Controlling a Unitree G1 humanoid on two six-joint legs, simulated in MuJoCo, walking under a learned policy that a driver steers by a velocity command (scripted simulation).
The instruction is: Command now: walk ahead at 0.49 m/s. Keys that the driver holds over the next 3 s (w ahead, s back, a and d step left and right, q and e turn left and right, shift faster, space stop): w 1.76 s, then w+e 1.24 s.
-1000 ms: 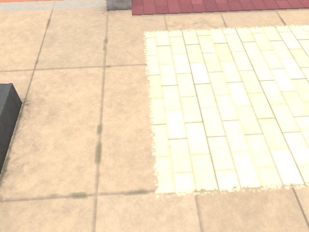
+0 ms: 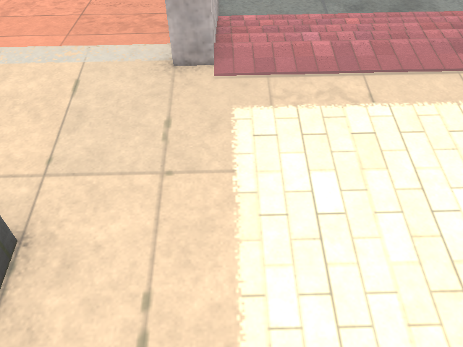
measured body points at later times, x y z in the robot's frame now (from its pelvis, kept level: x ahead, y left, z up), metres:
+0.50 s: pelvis +0.28 +0.08 +0.00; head +0.30 +0.09 +0.45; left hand +0.36 +0.35 -0.14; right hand +0.35 -0.18 -0.13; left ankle +0.31 +0.16 -0.74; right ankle +0.26 -0.08 -0.66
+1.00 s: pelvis +0.56 +0.01 -0.01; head +0.58 +0.00 +0.44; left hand +0.69 +0.27 -0.13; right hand +0.57 -0.25 -0.16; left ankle +0.44 +0.16 -0.65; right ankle +0.62 -0.07 -0.74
